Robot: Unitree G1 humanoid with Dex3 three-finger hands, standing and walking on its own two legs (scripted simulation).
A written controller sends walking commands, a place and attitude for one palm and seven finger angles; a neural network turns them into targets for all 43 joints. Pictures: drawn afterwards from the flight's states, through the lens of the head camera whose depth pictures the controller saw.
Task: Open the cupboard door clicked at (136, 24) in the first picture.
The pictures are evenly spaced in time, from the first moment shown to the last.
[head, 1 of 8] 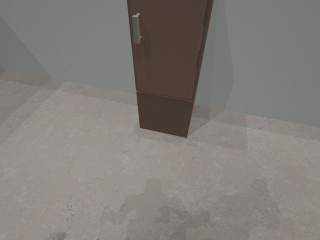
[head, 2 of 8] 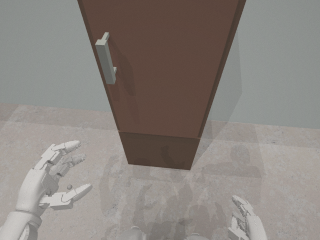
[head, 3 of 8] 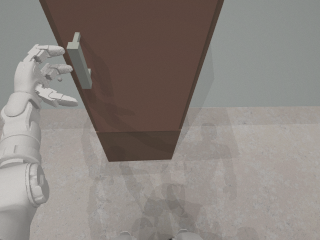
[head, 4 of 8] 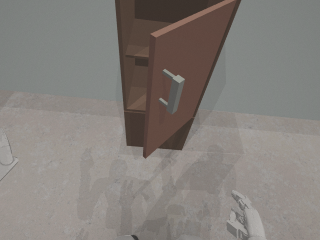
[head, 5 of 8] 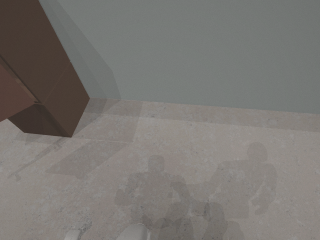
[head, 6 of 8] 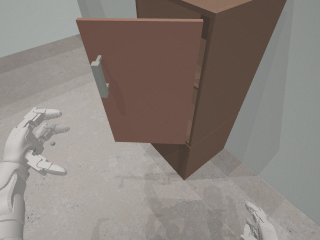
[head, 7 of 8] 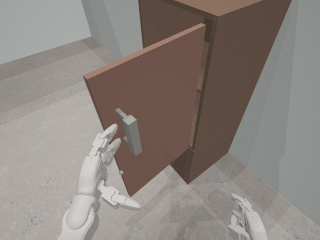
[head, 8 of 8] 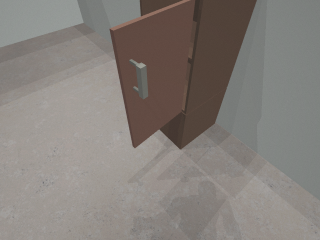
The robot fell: no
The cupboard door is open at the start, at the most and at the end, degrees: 0 99 95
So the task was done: yes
